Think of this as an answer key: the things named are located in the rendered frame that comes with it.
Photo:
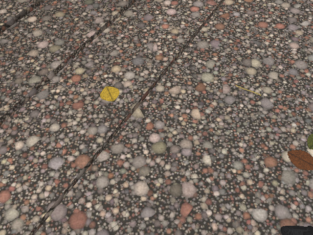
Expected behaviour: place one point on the right robot hand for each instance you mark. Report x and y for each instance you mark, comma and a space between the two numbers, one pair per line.
297, 230

